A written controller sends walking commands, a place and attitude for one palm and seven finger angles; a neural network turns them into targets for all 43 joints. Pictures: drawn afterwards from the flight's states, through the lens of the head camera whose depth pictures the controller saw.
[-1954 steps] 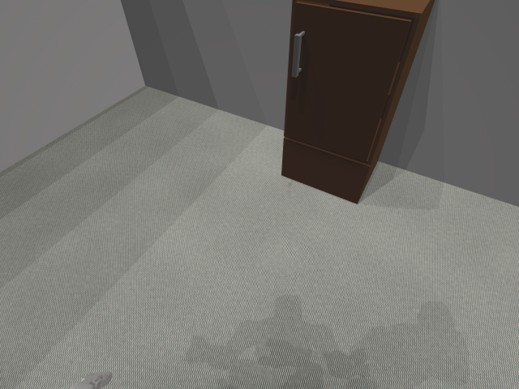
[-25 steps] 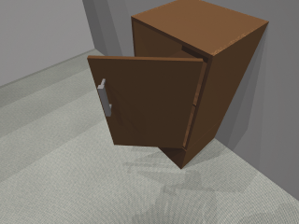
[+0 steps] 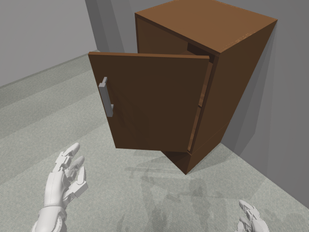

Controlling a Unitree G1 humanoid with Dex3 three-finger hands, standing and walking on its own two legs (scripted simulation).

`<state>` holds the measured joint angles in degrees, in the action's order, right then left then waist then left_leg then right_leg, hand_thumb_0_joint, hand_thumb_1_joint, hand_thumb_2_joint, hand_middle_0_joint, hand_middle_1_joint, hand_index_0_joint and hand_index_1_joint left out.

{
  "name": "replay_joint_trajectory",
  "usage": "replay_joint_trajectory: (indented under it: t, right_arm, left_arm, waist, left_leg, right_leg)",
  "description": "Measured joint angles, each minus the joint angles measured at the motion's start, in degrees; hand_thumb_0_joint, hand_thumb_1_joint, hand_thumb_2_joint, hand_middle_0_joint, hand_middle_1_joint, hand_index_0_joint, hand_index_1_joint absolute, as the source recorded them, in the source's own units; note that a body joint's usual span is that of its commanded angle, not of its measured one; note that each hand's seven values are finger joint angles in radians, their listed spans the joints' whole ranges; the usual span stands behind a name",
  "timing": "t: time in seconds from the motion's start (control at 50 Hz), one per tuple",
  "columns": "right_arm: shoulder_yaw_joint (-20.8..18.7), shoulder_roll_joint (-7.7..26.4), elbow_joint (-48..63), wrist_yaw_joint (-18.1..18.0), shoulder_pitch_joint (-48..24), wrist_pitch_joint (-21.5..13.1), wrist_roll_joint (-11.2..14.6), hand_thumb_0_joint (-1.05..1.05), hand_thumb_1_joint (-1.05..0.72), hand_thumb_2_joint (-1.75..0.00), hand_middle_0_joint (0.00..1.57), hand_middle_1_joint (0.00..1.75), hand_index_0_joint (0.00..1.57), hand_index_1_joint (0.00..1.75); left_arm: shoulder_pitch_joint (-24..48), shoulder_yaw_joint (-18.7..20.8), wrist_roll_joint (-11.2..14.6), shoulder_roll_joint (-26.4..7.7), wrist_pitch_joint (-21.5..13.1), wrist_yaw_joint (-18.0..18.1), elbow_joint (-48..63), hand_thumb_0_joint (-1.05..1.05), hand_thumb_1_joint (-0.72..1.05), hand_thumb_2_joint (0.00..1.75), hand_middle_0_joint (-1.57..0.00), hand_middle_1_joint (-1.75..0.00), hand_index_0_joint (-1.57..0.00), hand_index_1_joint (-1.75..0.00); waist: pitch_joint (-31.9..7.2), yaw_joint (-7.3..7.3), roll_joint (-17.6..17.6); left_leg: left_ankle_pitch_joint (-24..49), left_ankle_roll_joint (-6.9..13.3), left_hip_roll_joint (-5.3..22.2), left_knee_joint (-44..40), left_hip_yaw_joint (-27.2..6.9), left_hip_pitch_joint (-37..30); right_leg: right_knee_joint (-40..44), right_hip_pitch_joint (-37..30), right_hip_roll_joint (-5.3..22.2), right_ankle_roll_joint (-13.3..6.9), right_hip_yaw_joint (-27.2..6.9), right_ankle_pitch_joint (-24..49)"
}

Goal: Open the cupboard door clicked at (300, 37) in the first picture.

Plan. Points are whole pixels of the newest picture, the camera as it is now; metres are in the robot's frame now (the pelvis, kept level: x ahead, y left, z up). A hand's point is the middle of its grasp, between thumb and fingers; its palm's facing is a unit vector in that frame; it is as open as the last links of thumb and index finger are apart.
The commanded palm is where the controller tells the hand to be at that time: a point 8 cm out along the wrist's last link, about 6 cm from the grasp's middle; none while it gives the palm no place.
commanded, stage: raise the hand with hooked fingers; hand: left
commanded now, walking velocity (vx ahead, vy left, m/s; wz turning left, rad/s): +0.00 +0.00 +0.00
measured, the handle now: (107, 97) +0.60 +0.20 -0.03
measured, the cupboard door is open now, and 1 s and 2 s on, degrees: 45 45 45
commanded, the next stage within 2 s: move the hooked fingers beside the handle in 1.86 s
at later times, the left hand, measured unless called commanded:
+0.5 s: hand (76, 203) +0.21 +0.21 -0.04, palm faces -0.16 -0.99 -0.03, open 10.5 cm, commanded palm +0.17 +0.28 -0.03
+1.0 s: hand (53, 192) +0.23 +0.27 -0.02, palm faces -0.03 -1.00 -0.07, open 13.4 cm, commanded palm +0.21 +0.33 -0.02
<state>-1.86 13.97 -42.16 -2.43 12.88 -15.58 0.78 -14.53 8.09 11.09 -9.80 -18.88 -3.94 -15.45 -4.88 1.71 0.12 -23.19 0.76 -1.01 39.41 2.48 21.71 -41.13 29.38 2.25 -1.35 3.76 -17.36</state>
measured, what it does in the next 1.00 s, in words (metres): lowers itself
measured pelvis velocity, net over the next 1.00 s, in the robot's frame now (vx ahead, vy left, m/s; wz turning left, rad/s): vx -0.03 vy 0.03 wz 0.02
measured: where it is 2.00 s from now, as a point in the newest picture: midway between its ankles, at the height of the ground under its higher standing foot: outside the picture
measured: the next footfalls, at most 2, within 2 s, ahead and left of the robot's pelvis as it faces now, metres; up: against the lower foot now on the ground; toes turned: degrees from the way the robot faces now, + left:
none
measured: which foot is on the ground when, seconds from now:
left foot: down 0.00-1.00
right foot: down 0.00-1.00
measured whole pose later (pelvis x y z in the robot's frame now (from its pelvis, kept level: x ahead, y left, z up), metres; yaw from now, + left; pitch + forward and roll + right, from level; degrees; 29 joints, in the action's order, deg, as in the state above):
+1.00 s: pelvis -0.03 +0.03 -0.07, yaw +1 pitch +16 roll -3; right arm 1.0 16.0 -28.5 -2.9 13.6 -13.5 1.7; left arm -9.9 19.1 19.6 -20.7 -20.1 -25.2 -9.1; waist -7.0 0.7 0.1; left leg -33.5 2.9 -0.4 67.5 -0.1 49.7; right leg -61.4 53.4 2.6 0.2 5.8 -23.5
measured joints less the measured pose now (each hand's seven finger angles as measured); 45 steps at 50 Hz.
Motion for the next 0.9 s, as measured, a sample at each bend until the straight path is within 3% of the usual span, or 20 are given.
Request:
replay_joint_trajectory:
  t: [0.06,0.1,0.14,0.18,0.28,0.38,0.48,0.52,0.56,0.66,0.74,0.9]
  right_arm:
    - [-1.1,0.9,6.2,1.9,-2.9,-0.9,-0.1,0.01,-0.90,-0.90,0.20,0.30,0.20,0.30]
    - [-1.6,2.2,9.9,2.6,-4.1,-1.1,0.2,0.01,-0.90,-0.90,0.20,0.30,0.20,0.30]
    - [-2.1,3.4,12.8,2.5,-4.8,-0.9,0.6,0.01,-0.90,-0.90,0.20,0.30,0.20,0.30]
    - [-2.6,4.2,14.9,2.0,-5.0,-0.6,0.9,0.01,-0.90,-0.90,0.20,0.30,0.19,0.30]
    - [-1.4,3.5,15.5,0.6,-4.8,-0.4,0.4,0.01,-0.90,-0.90,0.20,0.30,0.19,0.30]
    - [2.6,0.7,11.9,0.3,-4.1,0.6,0.2,0.01,-0.90,-0.90,0.20,0.30,0.20,0.30]
    - [4.9,-2.5,10.6,0.4,-1.5,2.8,1.3,0.01,-0.90,-0.90,0.21,0.30,0.20,0.30]
    - [5.0,-3.0,11.0,0.4,0.2,3.4,1.4,0.01,-0.90,-0.90,0.21,0.30,0.20,0.30]
    - [4.7,-3.0,11.4,0.3,2.0,3.5,1.3,0.01,-0.90,-0.90,0.21,0.30,0.20,0.30]
    - [3.4,-0.8,11.6,0.2,4.9,2.7,0.7,0.01,-0.90,-0.90,0.21,0.30,0.20,0.30]
    - [2.7,2.0,11.2,-0.1,4.4,2.1,0.7,0.01,-0.90,-0.90,0.21,0.30,0.20,0.30]
    - [2.2,3.1,12.6,-1.0,1.1,1.7,1.1,0.01,-0.90,-0.90,0.20,0.30,0.20,0.30]
  left_arm:
    - [-0.3,2.1,2.5,-0.7,-10.5,-9.5,-0.1,0.00,0.75,0.83,-0.21,-0.41,-0.20,-0.40]
    - [-2.0,2.6,3.3,-1.2,-15.0,-15.7,-1.4,0.00,0.71,0.81,-0.22,-0.43,-0.21,-0.43]
    - [-3.8,2.8,4.2,-1.8,-15.7,-19.9,-2.5,0.00,0.66,0.79,-0.22,-0.46,-0.21,-0.46]
    - [-5.3,3.2,5.2,-2.0,-14.3,-21.7,-2.8,0.00,0.61,0.77,-0.23,-0.49,-0.22,-0.49]
    - [-6.7,5.5,6.6,-2.6,-12.9,-19.4,4.1,0.01,0.49,0.72,-0.24,-0.57,-0.23,-0.56]
    - [-1.5,4.6,6.2,-5.1,-11.8,-20.0,11.0,0.01,0.37,0.68,-0.24,-0.64,-0.23,-0.64]
    - [4.2,4.7,6.5,-7.6,-1.5,-22.7,8.6,0.01,0.26,0.63,-0.25,-0.72,-0.24,-0.71]
    - [3.6,5.5,7.1,-7.6,2.4,-22.2,8.2,0.00,0.21,0.61,-0.25,-0.75,-0.25,-0.74]
    - [2.1,6.5,7.8,-7.1,3.9,-20.6,8.5,0.00,0.17,0.59,-0.26,-0.77,-0.25,-0.77]
    - [-0.7,8.6,7.6,-6.6,-0.6,-16.6,9.4,0.00,0.05,0.54,-0.27,-0.85,-0.26,-0.85]
    - [0.7,8.6,6.8,-7.5,-3.9,-17.5,7.6,0.00,-0.04,0.50,-0.27,-0.91,-0.26,-0.91]
    - [3.5,8.5,7.2,-10.0,-1.1,-21.9,6.5,-0.01,-0.23,0.42,-0.29,-1.03,-0.28,-1.03]
  waist:
    - [-1.3,-0.23,-2.0]
    - [-2.0,-0.57,-2.7]
    - [-2.5,-1.34,-3.4]
    - [-2.5,-2.25,-3.8]
    - [-0.9,-4.08,-3.1]
    - [-0.3,-3.90,-0.3]
    - [-0.7,-1.59,1.5]
    - [-1.0,-0.68,1.6]
    - [-1.5,-0.24,1.6]
    - [-2.4,-0.46,0.9]
    - [-2.5,-0.77,0.7]
    - [-1.4,-0.64,0.1]
  left_leg:
    - [-3.2,-0.3,0.6,8.2,0.7,7.9]
    - [-5.3,-0.6,0.8,13.7,0.6,12.8]
    - [-7.3,-0.3,0.8,18.7,0.5,17.5]
    - [-8.8,-0.4,0.8,23.1,-0.2,21.6]
    - [-11.6,-0.5,1.4,31.3,-2.6,28.2]
    - [-12.3,0.0,1.6,34.7,-4.5,31.3]
    - [-11.1,0.9,1.4,33.1,-3.0,31.7]
    - [-10.3,1.3,1.2,31.3,-2.0,30.9]
    - [-9.7,1.6,1.1,29.6,-1.2,30.0]
    - [-9.3,2.1,0.6,28.4,-0.7,29.5]
    - [-10.0,2.4,0.1,30.0,-1.5,30.8]
    - [-10.5,2.3,0.5,29.7,-2.1,29.5]
  right_leg:
    - [-7.6,8.1,-0.3,-0.5,-0.7,-2.4]
    - [-12.6,12.9,-0.2,-0.8,-0.6,-4.2]
    - [-17.2,17.5,0.0,-0.9,-0.5,-5.8]
    - [-20.9,21.1,0.2,-1.0,0.0,-7.2]
    - [-26.3,25.8,0.2,-1.3,2.5,-8.9]
    - [-27.3,27.3,0.2,-1.0,4.2,-8.7]
    - [-25.6,28.0,0.2,-0.1,2.9,-7.0]
    - [-24.2,27.7,0.3,0.4,1.9,-6.2]
    - [-22.9,27.1,0.2,0.7,1.1,-5.6]
    - [-21.9,26.7,0.6,1.2,0.5,-5.4]
    - [-23.1,27.5,1.0,1.4,1.0,-6.2]
    - [-22.0,25.7,0.5,1.6,1.7,-6.3]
